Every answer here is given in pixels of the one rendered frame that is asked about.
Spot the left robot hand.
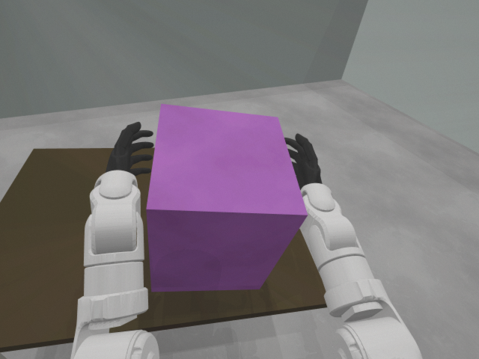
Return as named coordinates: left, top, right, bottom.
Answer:
left=106, top=122, right=154, bottom=176

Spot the carton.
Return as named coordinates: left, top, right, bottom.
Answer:
left=146, top=104, right=308, bottom=292

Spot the robot right upper arm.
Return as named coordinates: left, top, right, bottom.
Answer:
left=332, top=316, right=421, bottom=359

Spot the right robot hand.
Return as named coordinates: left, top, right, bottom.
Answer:
left=284, top=133, right=322, bottom=190

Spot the right robot forearm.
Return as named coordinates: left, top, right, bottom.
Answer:
left=299, top=183, right=423, bottom=359

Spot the robot left upper arm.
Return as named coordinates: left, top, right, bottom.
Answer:
left=74, top=330, right=159, bottom=359

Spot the left robot forearm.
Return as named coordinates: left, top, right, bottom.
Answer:
left=70, top=171, right=148, bottom=359

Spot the table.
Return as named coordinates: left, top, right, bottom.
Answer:
left=0, top=147, right=327, bottom=359

